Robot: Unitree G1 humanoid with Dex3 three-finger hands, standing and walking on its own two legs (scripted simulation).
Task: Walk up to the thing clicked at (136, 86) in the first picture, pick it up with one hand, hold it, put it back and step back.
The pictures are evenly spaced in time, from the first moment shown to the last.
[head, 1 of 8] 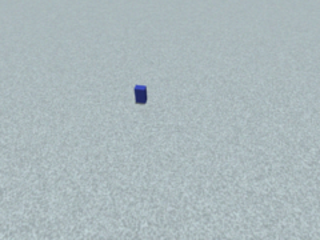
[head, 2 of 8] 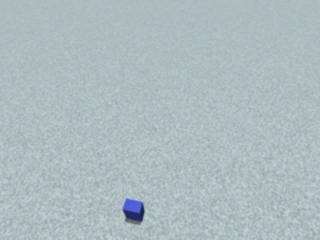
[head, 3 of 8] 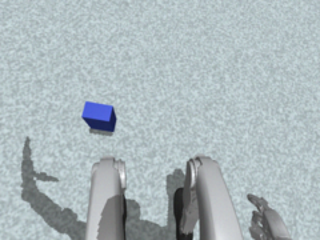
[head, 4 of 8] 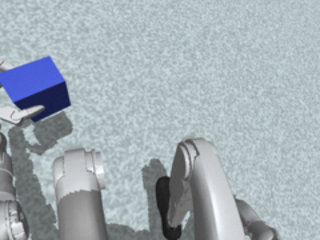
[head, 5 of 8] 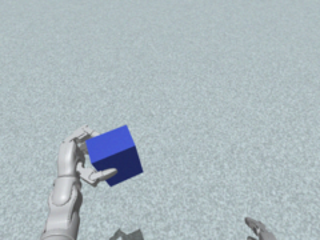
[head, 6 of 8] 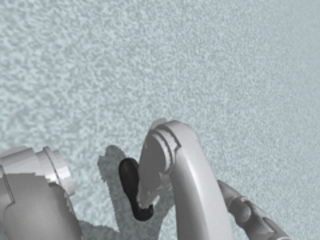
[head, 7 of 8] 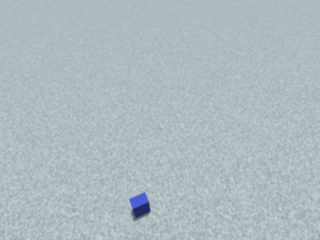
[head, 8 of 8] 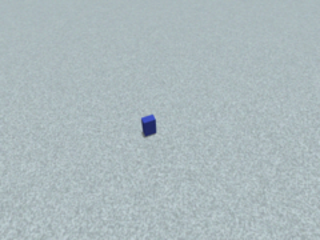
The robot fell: no
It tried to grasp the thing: yes
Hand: left
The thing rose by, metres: 0.69
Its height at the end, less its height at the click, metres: +0.00
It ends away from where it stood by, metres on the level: 0.02
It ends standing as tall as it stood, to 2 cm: yes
